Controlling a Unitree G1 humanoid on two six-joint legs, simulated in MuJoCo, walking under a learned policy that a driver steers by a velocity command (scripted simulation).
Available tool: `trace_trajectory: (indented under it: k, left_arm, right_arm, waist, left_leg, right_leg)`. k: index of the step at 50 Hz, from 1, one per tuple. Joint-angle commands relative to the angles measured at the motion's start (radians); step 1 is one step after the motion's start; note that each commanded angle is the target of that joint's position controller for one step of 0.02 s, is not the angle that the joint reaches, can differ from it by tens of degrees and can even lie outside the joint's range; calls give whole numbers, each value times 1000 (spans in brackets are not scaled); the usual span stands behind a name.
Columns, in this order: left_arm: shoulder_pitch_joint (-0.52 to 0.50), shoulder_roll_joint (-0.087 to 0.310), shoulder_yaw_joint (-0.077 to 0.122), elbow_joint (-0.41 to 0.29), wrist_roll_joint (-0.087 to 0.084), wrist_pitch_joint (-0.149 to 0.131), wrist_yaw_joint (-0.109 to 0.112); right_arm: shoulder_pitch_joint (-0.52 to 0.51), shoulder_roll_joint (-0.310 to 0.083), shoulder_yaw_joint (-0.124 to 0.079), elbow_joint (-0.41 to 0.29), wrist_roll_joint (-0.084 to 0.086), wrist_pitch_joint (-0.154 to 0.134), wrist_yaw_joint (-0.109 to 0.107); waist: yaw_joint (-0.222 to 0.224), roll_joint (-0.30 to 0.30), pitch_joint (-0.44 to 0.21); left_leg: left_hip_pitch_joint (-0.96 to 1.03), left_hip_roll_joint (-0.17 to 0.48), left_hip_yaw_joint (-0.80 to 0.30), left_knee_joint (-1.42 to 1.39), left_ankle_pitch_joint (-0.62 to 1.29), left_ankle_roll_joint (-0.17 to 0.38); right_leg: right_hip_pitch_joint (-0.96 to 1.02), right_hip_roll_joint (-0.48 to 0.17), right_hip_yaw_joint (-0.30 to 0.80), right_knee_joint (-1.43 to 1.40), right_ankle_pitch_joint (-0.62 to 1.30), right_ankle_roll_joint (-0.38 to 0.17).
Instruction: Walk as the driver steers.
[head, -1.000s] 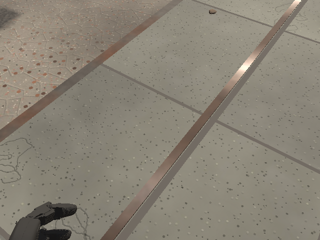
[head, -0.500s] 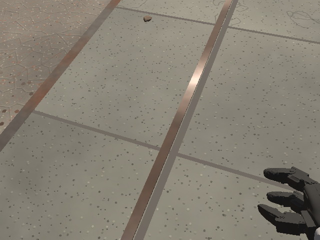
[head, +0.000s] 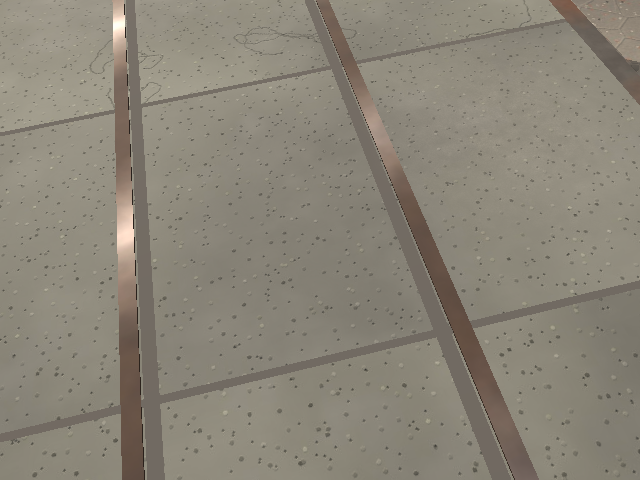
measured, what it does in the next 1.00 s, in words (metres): steps on the spot, turning left: left foot, then right foot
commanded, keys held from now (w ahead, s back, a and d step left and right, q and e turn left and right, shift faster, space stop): shift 0.28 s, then q+shift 0.62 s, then shift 0.10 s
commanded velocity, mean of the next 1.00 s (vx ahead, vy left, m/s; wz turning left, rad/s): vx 0.00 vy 0.00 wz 0.29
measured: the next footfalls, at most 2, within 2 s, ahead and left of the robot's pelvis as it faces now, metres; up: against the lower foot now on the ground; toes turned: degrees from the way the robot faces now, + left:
left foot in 0.38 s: +0.08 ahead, +0.13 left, +0.00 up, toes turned -4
right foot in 0.68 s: +0.09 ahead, -0.12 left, +0.00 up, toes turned +14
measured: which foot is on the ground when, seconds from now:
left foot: up 0.00-0.36, down 0.38-0.68, up 0.70-1.00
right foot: down 0.00-0.44, up 0.46-0.66, down 0.68-1.00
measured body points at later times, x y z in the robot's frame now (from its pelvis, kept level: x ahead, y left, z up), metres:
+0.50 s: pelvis +0.03 -0.01 +0.01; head +0.06 +0.00 +0.45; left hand +0.22 +0.24 -0.09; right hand +0.16 -0.29 -0.09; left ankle +0.04 +0.13 -0.72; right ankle +0.01 -0.11 -0.71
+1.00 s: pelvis +0.03 -0.06 +0.02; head +0.08 -0.05 +0.47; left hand +0.05 +0.25 -0.07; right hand +0.30 -0.24 -0.08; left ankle -0.02 +0.10 -0.65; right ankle +0.05 -0.13 -0.72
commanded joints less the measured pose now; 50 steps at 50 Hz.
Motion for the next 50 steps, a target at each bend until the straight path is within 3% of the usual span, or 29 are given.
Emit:
trace_trajectory:
  k: [1, 2, 3, 4, 6, 11, 14, 16, 18, 19, 20, 21, 22, 24, 25, 26, 28, 29, 31, 33, 34, 35, 36, 37, 38, 39, 41, 45, 50]
  left_arm:
    - [100, 261, 79, -68, 53, -43, 10]
    - [48, 225, 64, -64, 53, -62, 8]
    - [-9, 181, 52, -69, 33, -70, 8]
    - [-45, 146, 38, -71, 19, -72, 11]
    - [-52, 109, 17, -67, 25, -72, 19]
    - [-12, 97, 10, -36, 26, -65, 26]
    - [-9, 106, 13, -21, 29, -58, 18]
    - [-27, 38, -11, 0, 33, -62, 9]
    - [-32, 56, -5, 25, 21, -68, 6]
    - [3, 82, 6, 38, 21, -73, 11]
    - [42, 97, 14, 32, 39, -79, 17]
    - [49, 88, 17, 23, 50, -84, 24]
    - [-6, 87, 20, 13, 53, -83, 33]
    - [-85, 43, 21, -16, 36, -74, 41]
    - [-108, 30, 21, -34, 30, -70, 37]
    - [-115, 33, 25, -42, 23, -71, 33]
    - [-92, 24, 27, -35, 13, -77, 26]
    - [-92, 15, 26, -30, 10, -84, 22]
    - [-54, -3, 24, -9, 3, -96, 3]
    - [51, 17, 41, 33, -1, -98, -9]
    - [82, 77, 62, 40, 7, -92, -2]
    - [26, 181, 79, 10, 40, -77, 7]
    - [-6, 151, 68, -21, 79, -87, 3]
    - [-68, 97, 51, -37, 76, -95, 9]
    - [-120, 69, 43, -42, 59, -98, 16]
    - [-144, 57, 38, -46, 42, -101, 28]
    - [-119, 48, 30, -39, 40, -100, 47]
    - [-13, 74, 39, -5, 48, -82, 59]
    - [-8, 123, 57, 16, 32, -73, 28]
  right_arm:
    - [-130, -81, -17, -135, -13, -19, -5]
    - [-105, -87, -21, -125, 3, -17, -10]
    - [-57, -84, -23, -93, 1, -11, -19]
    - [-26, -88, -24, -73, -12, -6, -23]
    - [11, -77, -21, -57, -7, -3, -17]
    - [-36, -17, 14, -69, 5, -3, -2]
    - [-40, -18, 20, -73, 10, -3, 8]
    - [5, -1, 30, -49, 13, -4, 18]
    - [25, -10, 31, -47, 14, -8, 25]
    - [8, -54, 24, -64, 6, -10, 23]
    - [-8, -136, 6, -89, 2, -12, 18]
    - [-16, -166, -8, -88, 17, -10, 18]
    - [1, -153, -13, -93, 27, -9, 20]
    - [58, -139, -14, -90, 17, -11, 10]
    - [90, -140, -18, -90, 12, -19, 8]
    - [107, -149, -23, -91, 9, -28, 4]
    - [45, -152, -34, -104, 32, -23, -10]
    - [17, -143, -38, -114, 44, -6, -18]
    - [-16, -143, -45, -133, 47, 31, -25]
    - [-48, -126, -43, -154, 56, 46, -26]
    - [-11, -78, -31, -155, 50, 45, -24]
    - [67, -9, -15, -164, 33, 36, -17]
    - [84, -100, -39, -160, 18, 17, -15]
    - [82, -154, -59, -136, 28, 17, -13]
    - [99, -152, -63, -110, 29, 26, -16]
    - [115, -137, -62, -94, 27, 35, -18]
    - [103, -106, -52, -105, 30, 42, -11]
    - [7, -60, -27, -167, 34, 40, 5]
    - [-23, -21, -3, -195, 15, 39, 15]
  waist:
    - [91, -237, -124]
    - [47, -208, -117]
    - [17, -164, -128]
    - [3, -168, -142]
    - [-14, -161, -175]
    - [28, -160, -159]
    - [45, -173, -141]
    - [34, -160, -154]
    - [5, -141, -119]
    - [19, -117, -112]
    - [61, -11, -122]
    - [79, 109, -133]
    - [44, 158, -120]
    - [-1, 227, -114]
    - [-24, 248, -115]
    - [-32, 217, -128]
    - [9, 143, -142]
    - [11, 142, -151]
    - [21, 161, -181]
    - [70, 149, -204]
    - [56, 40, -201]
    - [-7, -294, -181]
    - [-7, -259, -154]
    - [-28, -160, -105]
    - [-43, -111, -71]
    - [-42, -109, -64]
    - [-16, -130, -62]
    - [52, -125, -82]
    - [55, -103, -115]
  left_leg:
    - [-390, -87, -199, 461, -290, -14]
    - [-372, -70, -220, 479, -184, 9]
    - [-349, -54, -222, 475, -106, 8]
    - [-314, -56, -212, 492, -48, -7]
    - [-223, -73, -197, 540, 11, -29]
    - [-160, -65, -200, 273, 25, -45]
    - [-52, -70, -188, 144, -52, -37]
    - [56, -54, -180, 28, -32, -28]
    - [149, -80, -143, -176, 163, -3]
    - [164, -69, -177, -195, 270, 18]
    - [173, -5, -261, -141, 525, 51]
    - [153, 25, -337, -143, 536, 119]
    - [127, 64, -437, -195, 482, 178]
    - [204, 140, -617, -255, 487, 271]
    - [267, 176, -685, -281, 509, 307]
    - [311, 198, -717, -285, 536, 323]
    - [318, 138, -652, -259, 506, 255]
    - [300, 101, -626, -255, 477, 221]
    - [230, 48, -604, -239, 455, 186]
    - [132, -8, -587, -193, 287, 134]
    - [-26, -76, -533, -71, 33, 75]
    - [-249, -229, -368, 186, -296, 11]
    - [-270, -136, -378, 391, -307, -12]
    - [-259, -101, -357, 484, -230, -20]
    - [-263, -81, -329, 520, -149, -32]
    - [-281, -71, -310, 565, -77, -46]
    - [-286, -53, -257, 626, 1, -75]
    - [-351, -15, -213, 505, 19, -112]
    - [-247, -20, -204, 332, -55, -94]
  right_leg:
    - [236, -318, 536, -390, 275, -325]
    - [207, -272, 450, -383, 238, -267]
    - [203, -226, 382, -360, 223, -213]
    - [193, -201, 331, -337, 297, -192]
    - [167, -160, 262, -319, 435, -189]
    - [246, -147, 245, -289, 473, -200]
    - [208, -162, 277, -274, 476, -226]
    - [188, -163, 253, -265, 470, -220]
    - [157, -130, 214, -236, 412, -177]
    - [161, -100, 201, -213, 341, -139]
    - [148, -38, 152, -144, 237, -93]
    - [125, 49, 52, -91, 173, -40]
    - [103, 89, -12, -20, 126, 2]
    - [-38, 144, 0, 101, -43, 23]
    - [-130, 153, 40, 198, -232, 23]
    - [-188, 140, 85, 303, -308, 26]
    - [-190, 106, 118, 218, -231, 37]
    - [-146, 111, 105, 123, -171, 48]
    - [1, 145, 66, -34, -48, 60]
    - [204, 147, 32, -288, 158, 51]
    - [352, 8, 151, -349, 173, 7]
    - [372, -274, 491, -400, 232, -136]
    - [265, -383, 581, -429, 242, -221]
    - [209, -332, 463, -424, 212, -215]
    - [188, -250, 337, -416, 176, -174]
    - [203, -203, 253, -408, 193, -149]
    - [207, -167, 122, -401, 325, -155]
    - [355, -214, 57, -397, 425, -207]
    - [387, -267, 26, -381, 554, -257]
